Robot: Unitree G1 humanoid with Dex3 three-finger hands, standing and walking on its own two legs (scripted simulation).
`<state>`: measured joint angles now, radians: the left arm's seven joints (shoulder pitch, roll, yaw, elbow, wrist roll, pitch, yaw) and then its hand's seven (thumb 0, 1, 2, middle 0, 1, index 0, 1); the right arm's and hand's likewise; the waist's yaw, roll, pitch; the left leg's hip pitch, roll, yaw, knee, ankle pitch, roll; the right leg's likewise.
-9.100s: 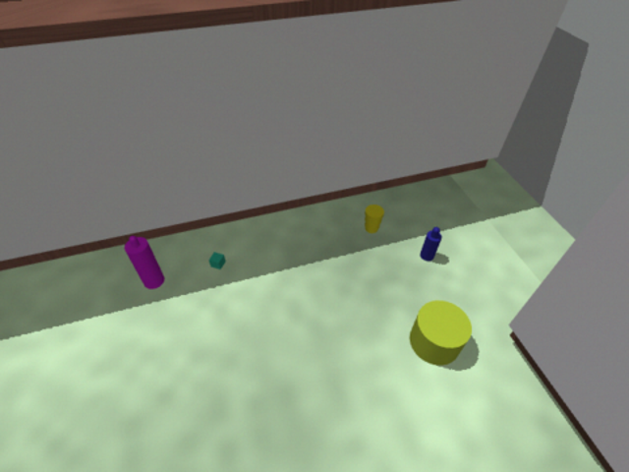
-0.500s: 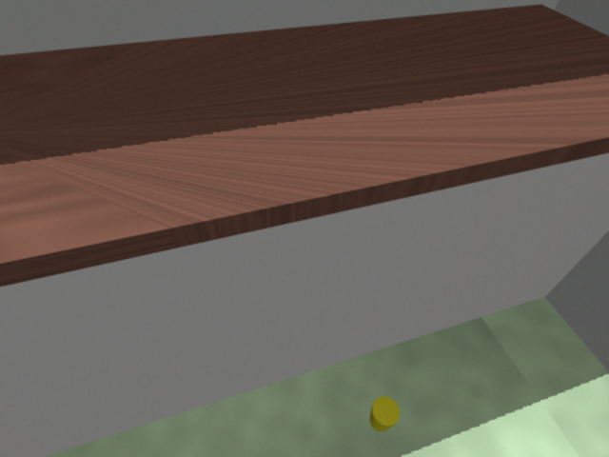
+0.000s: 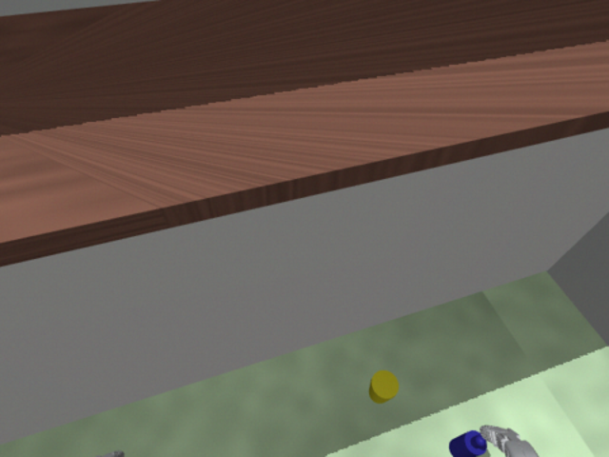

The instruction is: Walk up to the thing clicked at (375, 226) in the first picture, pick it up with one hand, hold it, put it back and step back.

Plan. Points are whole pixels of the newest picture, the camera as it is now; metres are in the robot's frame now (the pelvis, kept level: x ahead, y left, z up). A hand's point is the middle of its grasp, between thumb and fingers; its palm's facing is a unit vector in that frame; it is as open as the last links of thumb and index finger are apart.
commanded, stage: rise first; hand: right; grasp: from above
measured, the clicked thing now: (381, 389) +0.40 -0.25 -0.72
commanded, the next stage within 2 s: none
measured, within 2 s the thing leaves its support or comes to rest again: neither
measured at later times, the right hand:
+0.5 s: hand out of the picture +0.13 -0.26 -0.23, palm faces -0.18 +0.87 -0.46, open 13.8 cm
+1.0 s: hand (442, 441) +0.21 -0.29 -0.39, palm faces -0.43 +0.50 -0.75, open 14.0 cm
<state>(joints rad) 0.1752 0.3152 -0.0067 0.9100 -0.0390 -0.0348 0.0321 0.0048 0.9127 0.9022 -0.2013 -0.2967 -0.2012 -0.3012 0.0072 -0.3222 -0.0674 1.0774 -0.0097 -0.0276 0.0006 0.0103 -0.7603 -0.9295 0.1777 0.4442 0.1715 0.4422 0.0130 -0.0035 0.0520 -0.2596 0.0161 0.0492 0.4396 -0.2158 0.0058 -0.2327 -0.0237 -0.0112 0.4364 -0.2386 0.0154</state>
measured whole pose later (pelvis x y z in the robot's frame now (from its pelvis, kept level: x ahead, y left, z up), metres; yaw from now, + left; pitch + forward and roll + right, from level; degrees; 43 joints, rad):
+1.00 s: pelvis -0.05 -0.01 -0.25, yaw +0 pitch +33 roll +1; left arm 0.07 0.29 0.05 0.61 0.00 -0.18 -0.03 0.01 0.88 0.90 -0.20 -0.30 -0.20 -0.30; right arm -0.14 -0.44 -0.10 0.68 -0.67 -0.08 -0.13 0.00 0.51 -0.99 0.07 1.07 0.08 1.06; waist 0.03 0.00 -0.19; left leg -1.66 0.05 0.03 1.76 -0.66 0.00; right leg -1.65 -0.02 0.02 1.78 -0.71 0.00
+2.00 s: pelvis -0.10 -0.02 -0.41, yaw +3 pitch +34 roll +6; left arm 0.13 0.27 0.02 0.75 0.11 -0.06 -0.13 0.00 0.91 0.91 -0.20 -0.30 -0.20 -0.30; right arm -0.78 -0.66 -0.09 1.28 -1.24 -0.27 -0.37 0.00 0.53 -1.02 0.08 1.01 0.08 1.01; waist 0.16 0.00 -0.09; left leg -2.18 0.06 0.06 2.20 -0.63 -0.01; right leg -2.20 0.00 0.07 2.29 -0.70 -0.02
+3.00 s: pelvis -0.09 -0.02 -0.44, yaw +4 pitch +35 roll +6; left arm 0.14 0.28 -0.01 0.78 0.15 -0.09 -0.15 0.00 0.90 0.90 -0.20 -0.30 -0.20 -0.30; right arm -0.93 -0.69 -0.05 1.44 -1.29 -0.26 -0.45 0.00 0.49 -1.00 0.07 1.06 0.09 1.04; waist 0.22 0.02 -0.07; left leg -2.27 0.05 0.06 2.30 -0.64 -0.01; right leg -2.29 0.00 0.07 2.39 -0.72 -0.02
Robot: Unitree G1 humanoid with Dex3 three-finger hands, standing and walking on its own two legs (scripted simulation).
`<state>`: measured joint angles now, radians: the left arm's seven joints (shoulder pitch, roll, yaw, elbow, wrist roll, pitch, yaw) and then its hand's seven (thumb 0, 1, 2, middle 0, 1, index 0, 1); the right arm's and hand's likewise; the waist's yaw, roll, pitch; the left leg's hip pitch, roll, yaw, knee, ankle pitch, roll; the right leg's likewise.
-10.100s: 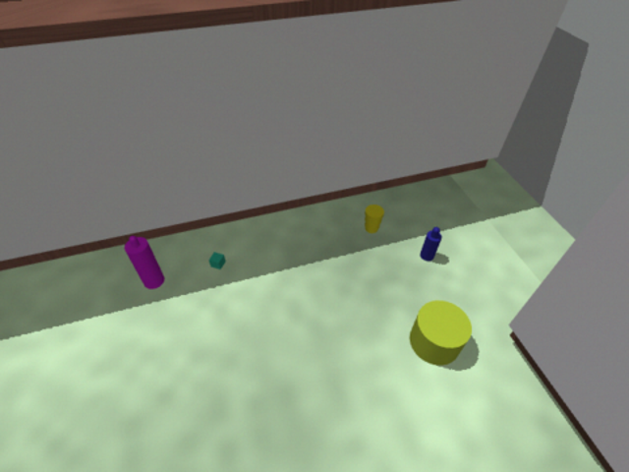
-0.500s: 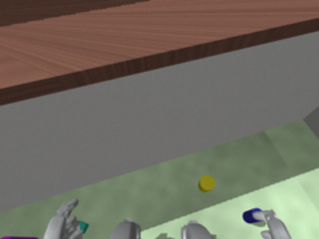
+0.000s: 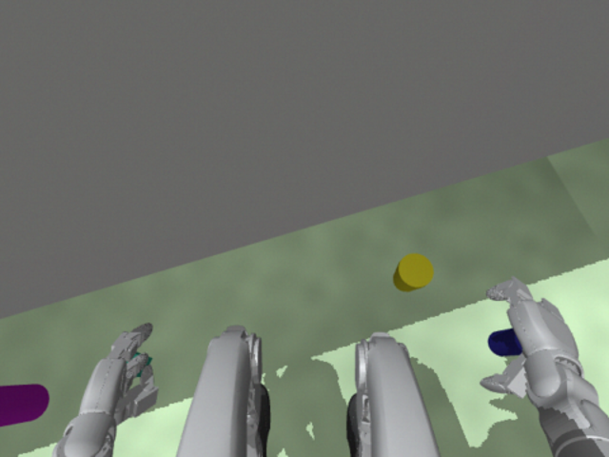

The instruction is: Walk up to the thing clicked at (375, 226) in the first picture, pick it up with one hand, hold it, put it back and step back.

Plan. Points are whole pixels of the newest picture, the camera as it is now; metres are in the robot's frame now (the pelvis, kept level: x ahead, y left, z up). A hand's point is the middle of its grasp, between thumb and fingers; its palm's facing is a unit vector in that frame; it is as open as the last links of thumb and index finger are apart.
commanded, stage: rise first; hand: right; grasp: from above
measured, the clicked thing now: (409, 275) +0.45 -0.24 -0.47
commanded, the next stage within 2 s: approach in 1.66 s
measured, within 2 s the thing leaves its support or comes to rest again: neither
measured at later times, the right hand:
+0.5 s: hand (472, 305) +0.35 -0.29 -0.27, palm faces -0.48 +0.18 -0.86, open 14.1 cm
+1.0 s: hand (453, 289) +0.39 -0.28 -0.32, palm faces -0.47 +0.02 -0.88, open 14.1 cm
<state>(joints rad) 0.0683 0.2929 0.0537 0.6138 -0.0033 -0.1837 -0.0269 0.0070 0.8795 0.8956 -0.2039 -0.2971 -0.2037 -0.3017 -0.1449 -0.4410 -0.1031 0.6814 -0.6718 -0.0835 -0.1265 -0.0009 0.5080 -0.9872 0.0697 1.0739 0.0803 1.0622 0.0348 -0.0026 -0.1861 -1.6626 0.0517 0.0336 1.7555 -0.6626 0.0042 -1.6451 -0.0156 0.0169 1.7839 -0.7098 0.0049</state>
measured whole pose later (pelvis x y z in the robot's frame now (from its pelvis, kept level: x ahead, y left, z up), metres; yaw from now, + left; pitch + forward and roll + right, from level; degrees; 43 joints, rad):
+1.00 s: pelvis -0.04 -0.01 -0.16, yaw +3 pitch +34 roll +6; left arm 0.13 0.27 0.02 0.75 0.11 -0.06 -0.13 0.00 0.91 0.91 -0.20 -0.30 -0.20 -0.30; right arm -0.78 -0.66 -0.09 1.28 -1.24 -0.27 -0.37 0.00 0.53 -1.02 0.08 1.01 0.08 1.01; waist 0.16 0.00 -0.09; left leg -2.18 0.06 0.06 2.20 -0.63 -0.01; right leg -2.20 0.00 0.07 2.29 -0.70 -0.02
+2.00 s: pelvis -0.04 -0.01 -0.19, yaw +4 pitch +35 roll +6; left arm 0.14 0.28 -0.01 0.78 0.15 -0.09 -0.15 0.00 0.90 0.90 -0.20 -0.30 -0.20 -0.30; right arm -0.93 -0.69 -0.05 1.44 -1.29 -0.26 -0.45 0.00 0.49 -1.00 0.07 1.06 0.09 1.04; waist 0.22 0.02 -0.07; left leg -2.27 0.05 0.06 2.30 -0.64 -0.01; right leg -2.29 0.00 0.07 2.39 -0.72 -0.02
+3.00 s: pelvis -0.03 -0.02 -0.23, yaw +8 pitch +32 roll +11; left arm 0.10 0.30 -0.14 0.73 0.25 -0.18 -0.28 0.00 0.90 0.90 -0.20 -0.30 -0.20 -0.30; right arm -1.05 -0.83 -0.15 1.73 -1.33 -0.18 -0.63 -0.01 0.54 -0.96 0.06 1.00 0.08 0.98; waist 0.34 0.04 0.05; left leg -2.31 0.03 0.11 2.39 -0.64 -0.04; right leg -2.36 -0.01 0.13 2.54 -0.75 -0.04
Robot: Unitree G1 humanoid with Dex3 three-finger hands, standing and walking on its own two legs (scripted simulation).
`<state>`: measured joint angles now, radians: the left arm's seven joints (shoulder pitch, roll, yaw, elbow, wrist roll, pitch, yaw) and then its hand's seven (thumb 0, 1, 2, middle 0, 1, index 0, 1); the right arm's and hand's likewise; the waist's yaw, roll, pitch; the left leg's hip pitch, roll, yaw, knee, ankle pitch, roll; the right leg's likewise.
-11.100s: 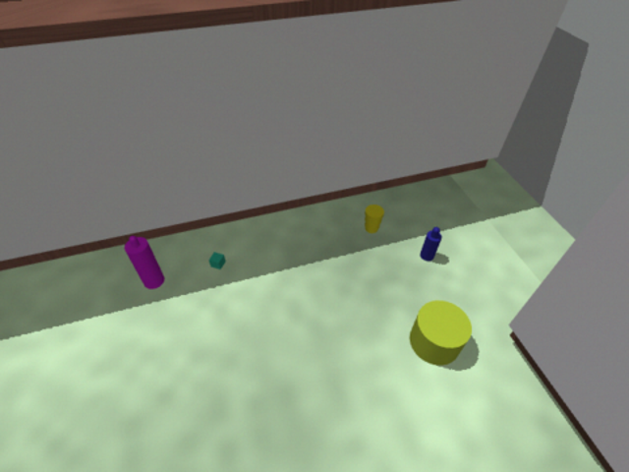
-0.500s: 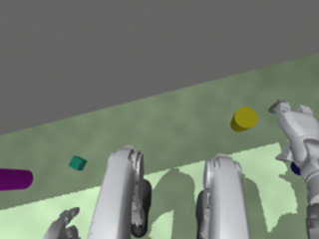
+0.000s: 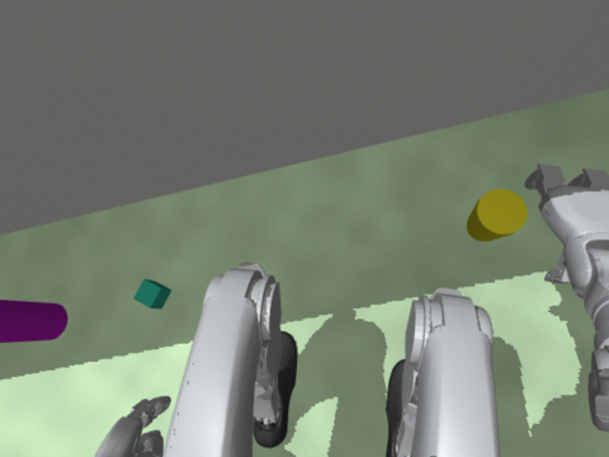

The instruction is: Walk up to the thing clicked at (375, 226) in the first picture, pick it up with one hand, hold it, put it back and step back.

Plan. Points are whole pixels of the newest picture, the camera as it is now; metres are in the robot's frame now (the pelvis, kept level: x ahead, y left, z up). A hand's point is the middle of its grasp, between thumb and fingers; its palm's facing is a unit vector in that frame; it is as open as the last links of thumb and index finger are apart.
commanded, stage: rise first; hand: right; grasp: from above
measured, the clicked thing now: (491, 219) +0.48 -0.26 -0.31
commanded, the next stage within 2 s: approach in 0.66 s
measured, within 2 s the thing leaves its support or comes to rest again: neither
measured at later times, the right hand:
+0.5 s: hand (547, 234) +0.43 -0.30 -0.19, palm faces -0.45 +0.04 -0.89, open 14.1 cm
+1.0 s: hand (529, 217) +0.45 -0.28 -0.20, palm faces -0.44 +0.03 -0.90, open 13.9 cm
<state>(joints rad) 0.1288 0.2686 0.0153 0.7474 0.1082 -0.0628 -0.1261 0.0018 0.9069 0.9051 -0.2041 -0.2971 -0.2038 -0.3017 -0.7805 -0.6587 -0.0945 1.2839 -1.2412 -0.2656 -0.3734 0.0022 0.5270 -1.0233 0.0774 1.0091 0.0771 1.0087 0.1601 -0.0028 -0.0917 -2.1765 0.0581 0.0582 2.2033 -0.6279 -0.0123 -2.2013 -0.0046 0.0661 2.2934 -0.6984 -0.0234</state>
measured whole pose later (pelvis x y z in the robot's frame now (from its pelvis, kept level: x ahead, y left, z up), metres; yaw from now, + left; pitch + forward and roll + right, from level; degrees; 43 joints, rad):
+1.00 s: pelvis +0.01 +0.00 -0.03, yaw +1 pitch +35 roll +6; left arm 0.14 0.28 -0.01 0.78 0.15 -0.09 -0.15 0.00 0.90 0.90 -0.20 -0.30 -0.20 -0.30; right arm -0.93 -0.69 -0.05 1.44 -1.29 -0.26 -0.45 0.00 0.49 -1.00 0.07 1.06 0.09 1.04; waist 0.22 0.02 -0.07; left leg -2.27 0.05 0.06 2.30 -0.64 -0.01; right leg -2.29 0.00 0.07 2.39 -0.72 -0.02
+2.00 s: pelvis +0.01 -0.01 -0.07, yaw +5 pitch +32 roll +11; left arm 0.10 0.30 -0.14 0.73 0.25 -0.18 -0.28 0.00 0.90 0.90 -0.20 -0.30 -0.20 -0.30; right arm -1.05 -0.83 -0.15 1.73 -1.33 -0.18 -0.63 -0.01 0.54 -0.96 0.06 1.00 0.08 0.98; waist 0.34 0.04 0.05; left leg -2.31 0.03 0.11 2.39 -0.64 -0.04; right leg -2.36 -0.01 0.13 2.54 -0.75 -0.04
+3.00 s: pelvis +0.00 -0.01 -0.07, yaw +7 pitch +28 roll +13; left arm 0.14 0.33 -0.25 0.72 0.28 -0.25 -0.30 0.00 0.90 0.90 -0.20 -0.30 -0.20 -0.30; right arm -1.05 -0.94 -0.07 1.78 -1.28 -0.28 -0.60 -0.01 0.58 -1.03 0.09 1.02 0.07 1.04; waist 0.35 0.09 0.11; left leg -2.26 0.02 0.16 2.36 -0.60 -0.03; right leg -2.33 -0.01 0.20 2.56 -0.74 -0.02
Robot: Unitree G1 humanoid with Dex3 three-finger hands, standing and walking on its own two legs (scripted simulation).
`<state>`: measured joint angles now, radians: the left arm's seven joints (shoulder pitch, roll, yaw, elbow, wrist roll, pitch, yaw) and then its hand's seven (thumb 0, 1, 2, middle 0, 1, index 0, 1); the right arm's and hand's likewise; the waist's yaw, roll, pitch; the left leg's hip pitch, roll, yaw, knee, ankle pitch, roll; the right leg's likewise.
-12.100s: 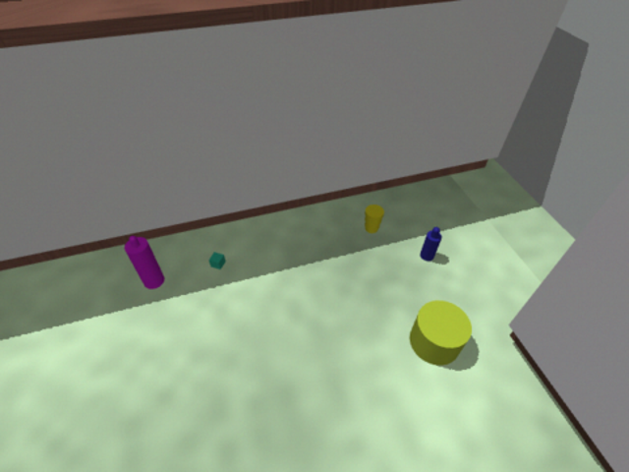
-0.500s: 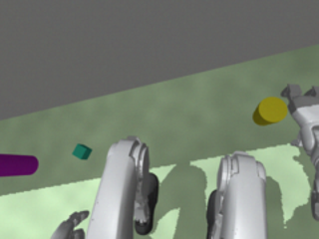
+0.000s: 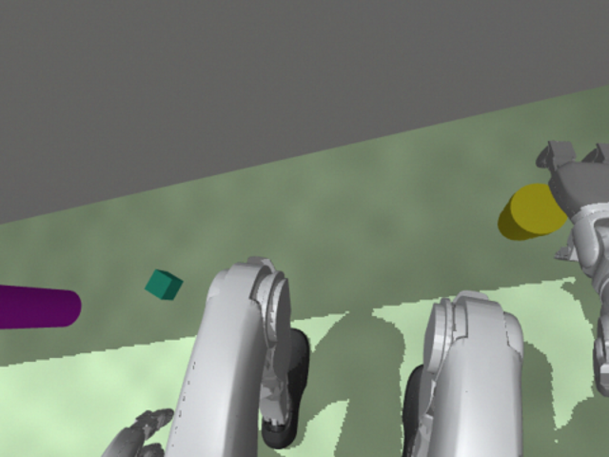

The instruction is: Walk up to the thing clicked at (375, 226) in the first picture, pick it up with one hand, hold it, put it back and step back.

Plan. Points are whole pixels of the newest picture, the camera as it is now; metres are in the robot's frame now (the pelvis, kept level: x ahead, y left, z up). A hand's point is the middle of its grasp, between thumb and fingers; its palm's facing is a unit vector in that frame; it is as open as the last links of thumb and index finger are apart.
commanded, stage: approach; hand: right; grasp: from above
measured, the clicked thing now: (526, 217) +0.47 -0.26 -0.28
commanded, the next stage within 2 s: rest palm in 0.14 s
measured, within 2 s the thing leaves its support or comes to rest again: neither
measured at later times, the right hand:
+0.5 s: hand (555, 216) +0.45 -0.27 -0.20, palm faces -0.55 +0.09 -0.83, open 13.8 cm
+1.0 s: hand (538, 206) +0.48 -0.27 -0.24, palm faces -0.42 +0.06 -0.90, open 14.3 cm
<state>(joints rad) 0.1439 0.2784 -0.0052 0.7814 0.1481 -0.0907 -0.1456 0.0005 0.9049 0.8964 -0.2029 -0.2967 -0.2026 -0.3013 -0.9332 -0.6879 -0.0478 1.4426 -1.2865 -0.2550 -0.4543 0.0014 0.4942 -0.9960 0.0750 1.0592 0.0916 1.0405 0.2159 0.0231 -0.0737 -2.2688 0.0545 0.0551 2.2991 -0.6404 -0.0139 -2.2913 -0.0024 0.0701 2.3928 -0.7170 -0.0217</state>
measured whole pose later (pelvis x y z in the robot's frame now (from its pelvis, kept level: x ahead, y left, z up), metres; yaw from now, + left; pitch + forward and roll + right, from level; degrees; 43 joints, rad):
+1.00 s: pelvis +0.01 -0.01 -0.03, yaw +4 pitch +32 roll +11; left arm 0.10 0.30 -0.14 0.73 0.25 -0.18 -0.28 0.00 0.90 0.90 -0.20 -0.30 -0.20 -0.30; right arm -1.05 -0.83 -0.15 1.73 -1.33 -0.18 -0.63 -0.01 0.54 -0.96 0.06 1.00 0.08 0.98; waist 0.34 0.04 0.05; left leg -2.31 0.03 0.11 2.39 -0.64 -0.04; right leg -2.36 -0.01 0.13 2.54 -0.75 -0.04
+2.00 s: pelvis +0.00 -0.01 -0.03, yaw +7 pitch +28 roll +13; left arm 0.14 0.33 -0.25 0.72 0.28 -0.25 -0.30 0.00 0.90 0.90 -0.20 -0.30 -0.20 -0.30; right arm -1.05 -0.94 -0.07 1.78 -1.28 -0.28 -0.60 -0.01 0.58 -1.03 0.09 1.02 0.07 1.04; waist 0.35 0.09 0.11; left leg -2.26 0.02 0.16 2.36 -0.60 -0.03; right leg -2.33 -0.01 0.20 2.56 -0.74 -0.02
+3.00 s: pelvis -0.01 -0.01 -0.03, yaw +7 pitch +28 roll +13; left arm 0.13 0.33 -0.23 0.70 0.28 -0.27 -0.30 0.00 0.91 0.90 -0.20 -0.30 -0.20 -0.30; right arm -1.04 -0.90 -0.06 1.81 -1.33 -0.28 -0.67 0.01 0.22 -1.01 0.38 1.10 0.38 1.07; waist 0.35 0.08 0.08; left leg -2.26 0.01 0.15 2.35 -0.59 -0.04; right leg -2.33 -0.01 0.19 2.55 -0.73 -0.03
